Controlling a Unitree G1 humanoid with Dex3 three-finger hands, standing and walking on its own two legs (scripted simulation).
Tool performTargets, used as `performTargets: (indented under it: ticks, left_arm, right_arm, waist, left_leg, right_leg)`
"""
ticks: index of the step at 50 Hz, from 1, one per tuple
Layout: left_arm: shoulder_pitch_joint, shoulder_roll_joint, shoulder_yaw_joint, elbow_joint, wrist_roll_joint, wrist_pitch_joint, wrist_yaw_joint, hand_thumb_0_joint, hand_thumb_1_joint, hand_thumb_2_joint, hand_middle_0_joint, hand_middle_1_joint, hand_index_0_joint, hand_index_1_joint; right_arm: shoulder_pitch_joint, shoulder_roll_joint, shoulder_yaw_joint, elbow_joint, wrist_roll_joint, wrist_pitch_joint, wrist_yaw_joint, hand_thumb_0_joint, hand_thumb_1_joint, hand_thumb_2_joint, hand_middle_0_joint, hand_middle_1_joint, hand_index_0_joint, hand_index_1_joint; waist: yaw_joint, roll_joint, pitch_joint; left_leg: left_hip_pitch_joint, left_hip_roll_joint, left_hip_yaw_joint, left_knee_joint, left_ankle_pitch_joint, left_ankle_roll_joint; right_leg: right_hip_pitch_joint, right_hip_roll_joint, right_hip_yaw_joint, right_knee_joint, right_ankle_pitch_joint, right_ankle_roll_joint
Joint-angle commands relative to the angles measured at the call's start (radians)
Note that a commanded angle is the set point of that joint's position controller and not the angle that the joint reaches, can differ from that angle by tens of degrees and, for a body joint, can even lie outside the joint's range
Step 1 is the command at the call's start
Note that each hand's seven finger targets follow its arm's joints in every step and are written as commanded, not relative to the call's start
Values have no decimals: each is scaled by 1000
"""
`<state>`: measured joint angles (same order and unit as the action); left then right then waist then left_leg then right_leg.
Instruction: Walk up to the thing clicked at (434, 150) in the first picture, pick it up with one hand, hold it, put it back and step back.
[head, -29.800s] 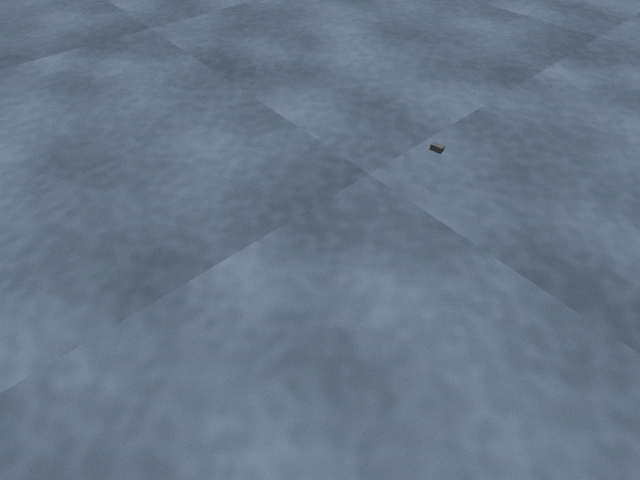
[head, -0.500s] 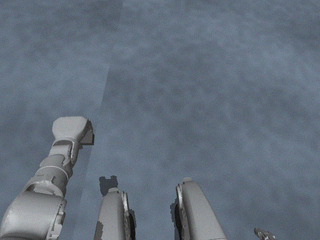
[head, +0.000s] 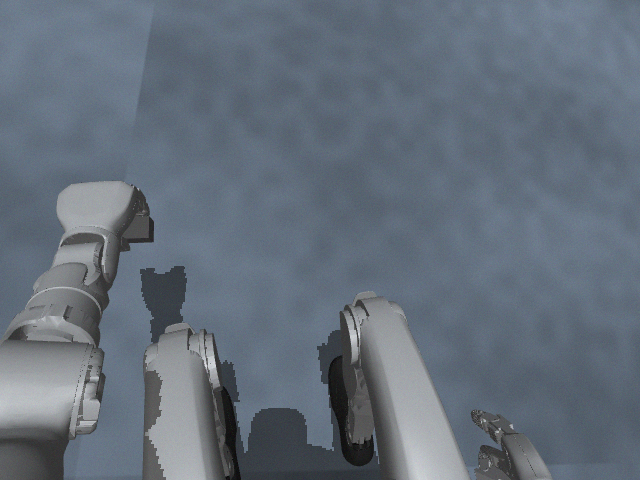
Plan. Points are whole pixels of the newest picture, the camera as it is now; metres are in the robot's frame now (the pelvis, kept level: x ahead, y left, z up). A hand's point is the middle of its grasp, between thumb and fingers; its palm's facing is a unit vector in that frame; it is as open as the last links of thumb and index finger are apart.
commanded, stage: crouch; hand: left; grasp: from above
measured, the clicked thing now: (126, 230) +0.47 +0.21 -0.20
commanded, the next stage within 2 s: lower in 0.76 s
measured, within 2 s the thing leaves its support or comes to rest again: neither
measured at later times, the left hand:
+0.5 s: hand (130, 237) +0.46 +0.22 -0.24, palm faces -0.46 +0.01 -0.89, open 6.1 cm
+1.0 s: hand (136, 239) +0.47 +0.22 -0.27, palm faces -0.47 +0.00 -0.88, open 6.1 cm
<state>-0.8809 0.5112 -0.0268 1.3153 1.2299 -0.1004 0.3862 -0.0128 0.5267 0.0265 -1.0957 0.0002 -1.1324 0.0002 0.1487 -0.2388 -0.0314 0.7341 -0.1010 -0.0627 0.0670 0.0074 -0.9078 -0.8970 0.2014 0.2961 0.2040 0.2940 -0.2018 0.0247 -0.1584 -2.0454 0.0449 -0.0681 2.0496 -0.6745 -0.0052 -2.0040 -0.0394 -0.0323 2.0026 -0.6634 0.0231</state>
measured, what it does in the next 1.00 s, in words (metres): lowers itself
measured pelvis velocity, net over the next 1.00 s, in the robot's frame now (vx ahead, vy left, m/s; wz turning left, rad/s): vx -0.01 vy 0.00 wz -0.05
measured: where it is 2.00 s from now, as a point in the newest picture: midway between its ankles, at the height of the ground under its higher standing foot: (289, 444)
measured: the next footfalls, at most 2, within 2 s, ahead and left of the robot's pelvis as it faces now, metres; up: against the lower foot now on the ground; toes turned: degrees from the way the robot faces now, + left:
none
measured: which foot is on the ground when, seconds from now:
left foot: down 0.00-1.00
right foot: down 0.00-1.00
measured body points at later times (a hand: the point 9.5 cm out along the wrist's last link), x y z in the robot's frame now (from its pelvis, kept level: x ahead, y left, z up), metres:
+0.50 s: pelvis -0.01 +0.00 -0.07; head +0.23 +0.04 +0.31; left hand +0.48 +0.21 -0.18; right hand +0.02 -0.28 -0.19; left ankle +0.07 +0.13 -0.40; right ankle +0.08 -0.13 -0.40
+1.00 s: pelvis -0.01 +0.00 -0.10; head +0.23 +0.04 +0.27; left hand +0.49 +0.22 -0.22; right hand +0.01 -0.28 -0.21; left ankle +0.07 +0.13 -0.40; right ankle +0.08 -0.13 -0.40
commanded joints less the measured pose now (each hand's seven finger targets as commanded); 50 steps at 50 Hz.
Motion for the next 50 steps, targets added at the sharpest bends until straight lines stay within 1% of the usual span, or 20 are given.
performTargets:
  ticks: [1, 2, 5, 6, 8, 11, 13, 14, 15, 16, 24, 28, 30, 32, 35, 36, 42, 43, 46, 50]
  left_arm:
    - [-383, 217, 42, -158, -4, -13, 38, 0, 881, 185, -1279, -41, -1286, -36]
    - [-345, 198, 37, -109, -1, -12, 37, 0, 872, 178, -1270, -35, -1278, -29]
    - [-345, 245, 55, -91, 7, -19, 38, 0, 863, 147, -1266, -14, -1274, -8]
    - [-338, 209, 38, -68, 10, -24, 35, 0, 876, 146, -1265, -39, -1279, -27]
    - [-400, 258, 59, -120, 5, -34, 40, 0, 884, 148, -1263, -48, -1279, -34]
    - [-370, 241, 52, -52, 15, -34, 41, 0, 888, 130, -1261, -52, -1280, -34]
    - [-438, 263, 58, -81, 19, -45, 47, 0, 888, 133, -1256, -56, -1275, -38]
    - [-376, 247, 54, -8, 23, -38, 49, 0, 911, 109, -1267, -58, -1292, -34]
    - [-402, 238, 46, -23, 21, -41, 49, 0, 897, 124, -1261, -52, -1281, -33]
    - [-469, 268, 55, -60, 25, -50, 53, 0, 899, 131, -1264, -46, -1280, -30]
    - [-473, 287, 62, 37, 32, -60, 70, 0, 895, 92, -1255, -42, -1277, -21]
    - [-503, 335, 79, 28, 31, -62, 77, 0, 898, 69, -1253, -34, -1276, -11]
    - [-468, 304, 63, 78, 31, -58, 73, 0, 909, 85, -1257, -59, -1282, -34]
    - [-497, 348, 82, 47, 30, -65, 75, 0, 910, 93, -1264, -47, -1285, -27]
    - [-497, 356, 87, 46, 37, -65, 77, 0, 904, 70, -1263, -28, -1283, -9]
    - [-466, 317, 68, 92, 40, -64, 75, 0, 922, 79, -1276, -39, -1297, -19]
    - [-520, 362, 89, 45, 44, -69, 87, 0, 900, 93, -1261, -44, -1278, -27]
    - [-479, 338, 76, 82, 46, -64, 84, 0, 897, 101, -1274, -34, -1285, -23]
    - [-494, 307, 53, 123, 45, -65, 82, 0, 891, 125, -1283, -23, -1289, -19]
    - [-502, 359, 82, 119, 53, -79, 93, 0, 882, 146, -1272, -46, -1279, -41]
  right_arm:
    - [220, -212, -76, -21, -9, -3, 1, 0, -912, -904, 199, 299, 199, 299]
    - [222, -215, -73, -19, -10, -3, 4, 0, -912, -904, 199, 299, 199, 299]
    - [215, -219, -73, -21, -10, -2, 11, 0, -912, -905, 199, 299, 199, 299]
    - [220, -217, -73, -19, -15, -1, 17, 0, -913, -905, 199, 299, 199, 299]
    - [218, -224, -71, -13, -17, -3, 21, 0, -910, -904, 199, 299, 199, 299]
    - [218, -230, -68, -14, -19, -2, 28, 0, -912, -904, 199, 299, 199, 299]
    - [215, -237, -68, -8, -21, -2, 28, 0, -909, -904, 199, 299, 199, 299]
    - [214, -231, -62, -12, -22, -3, 32, 0, -912, -904, 199, 299, 199, 299]
    - [213, -234, -63, -7, -22, -4, 33, 0, -911, -904, 199, 299, 199, 299]
    - [217, -248, -64, -1, -22, -4, 33, 0, -908, -903, 199, 299, 199, 299]
    - [226, -253, -42, 13, -35, -14, 41, 0, -909, -903, 199, 299, 199, 299]
    - [227, -259, -34, 11, -41, -14, 41, 0, -907, -902, 199, 299, 199, 299]
    - [229, -256, -26, 17, -44, -16, 45, 0, -909, -903, 199, 299, 199, 299]
    - [234, -263, -24, 17, -47, -14, 44, 0, -907, -902, 199, 299, 199, 299]
    - [238, -267, -18, 23, -45, -14, 46, 0, -910, -903, 199, 300, 199, 300]
    - [238, -262, -14, 19, -50, -15, 49, 0, -911, -903, 199, 300, 199, 299]
    - [248, -275, -9, 28, -54, -18, 56, 0, -911, -904, 199, 300, 199, 300]
    - [240, -275, -10, 26, -50, -18, 57, 0, -913, -905, 199, 300, 199, 300]
    - [231, -276, -1, 21, -53, -18, 59, 0, -907, -901, 199, 300, 199, 300]
    - [243, -282, 10, 28, -65, -25, 64, 0, -907, -900, 199, 300, 199, 300]
  waist:
    - [-29, 194, -704]
    - [-33, 183, -683]
    - [-21, 181, -679]
    - [-44, 174, -642]
    - [-33, 190, -677]
    - [-44, 175, -640]
    - [-37, 234, -670]
    - [-42, 217, -626]
    - [-51, 187, -628]
    - [-53, 215, -646]
    - [-68, 199, -590]
    - [-57, 217, -641]
    - [-73, 186, -593]
    - [-67, 189, -622]
    - [-62, 200, -621]
    - [-80, 199, -588]
    - [-82, 225, -588]
    - [-72, 228, -582]
    - [-102, 217, -546]
    - [-102, 209, -519]
  left_leg:
    - [499, -40, 51, -159, 247, 29]
    - [496, -41, 44, -154, 252, 27]
    - [456, -42, 53, -123, 238, 31]
    - [428, -41, 54, -111, 226, 32]
    - [421, -41, 54, -93, 228, 33]
    - [388, -41, 53, -79, 203, 34]
    - [398, -41, 50, -74, 188, 26]
    - [388, -41, 47, -69, 186, 25]
    - [382, -38, 42, -60, 178, 28]
    - [368, -39, 40, -54, 166, 28]
    - [287, -44, 48, -1, 114, 32]
    - [269, -47, 62, 30, 122, 35]
    - [240, -46, 59, 43, 123, 37]
    - [223, -47, 60, 58, 129, 40]
    - [223, -45, 57, 68, 133, 38]
    - [224, -44, 53, 69, 131, 36]
    - [218, -44, 47, 85, 142, 34]
    - [224, -44, 44, 80, 142, 32]
    - [203, -42, 39, 95, 128, 34]
    - [169, -46, 42, 121, 130, 37]
  right_leg:
    - [335, 45, -49, -191, 282, -54]
    - [313, 42, -55, -177, 279, -55]
    - [310, 48, -53, -156, 275, -53]
    - [299, 48, -55, -151, 269, -49]
    - [297, 50, -58, -129, 269, -52]
    - [267, 52, -65, -114, 246, -51]
    - [228, 53, -70, -87, 222, -59]
    - [221, 52, -73, -82, 220, -58]
    - [205, 56, -80, -75, 214, -58]
    - [181, 53, -79, -59, 206, -61]
    - [140, 55, -89, -19, 158, -59]
    - [170, 57, -82, -10, 164, -55]
    - [161, 60, -89, -1, 170, -53]
    - [183, 61, -86, 6, 175, -51]
    - [163, 62, -92, 20, 179, -53]
    - [151, 63, -98, 27, 180, -54]
    - [135, 64, -107, 50, 195, -55]
    - [118, 63, -111, 57, 190, -58]
    - [93, 68, -117, 61, 184, -56]
    - [100, 64, -115, 75, 185, -52]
